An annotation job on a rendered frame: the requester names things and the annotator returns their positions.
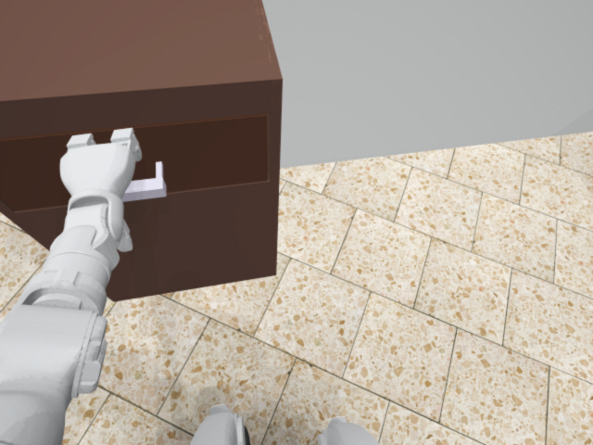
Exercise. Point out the cabinet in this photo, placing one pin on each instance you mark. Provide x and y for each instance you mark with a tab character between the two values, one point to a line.
76	65

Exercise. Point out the robot left forearm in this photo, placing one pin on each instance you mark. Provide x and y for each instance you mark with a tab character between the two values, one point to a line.
77	270

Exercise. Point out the robot left shin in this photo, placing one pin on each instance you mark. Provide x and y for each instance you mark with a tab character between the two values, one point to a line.
221	408

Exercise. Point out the robot left hand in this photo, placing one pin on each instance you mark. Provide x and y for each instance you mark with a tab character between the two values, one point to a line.
108	167

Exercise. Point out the drawer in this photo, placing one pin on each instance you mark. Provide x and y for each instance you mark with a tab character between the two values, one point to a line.
195	154

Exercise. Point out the robot left upper arm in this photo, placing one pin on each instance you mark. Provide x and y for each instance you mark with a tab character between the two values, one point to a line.
47	357

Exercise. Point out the robot shin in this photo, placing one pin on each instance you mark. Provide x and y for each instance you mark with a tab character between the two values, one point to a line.
337	420
221	408

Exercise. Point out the handle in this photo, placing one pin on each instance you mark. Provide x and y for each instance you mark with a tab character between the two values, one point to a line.
147	188

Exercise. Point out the robot right shin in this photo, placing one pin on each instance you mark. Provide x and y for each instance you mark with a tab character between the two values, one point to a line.
337	420

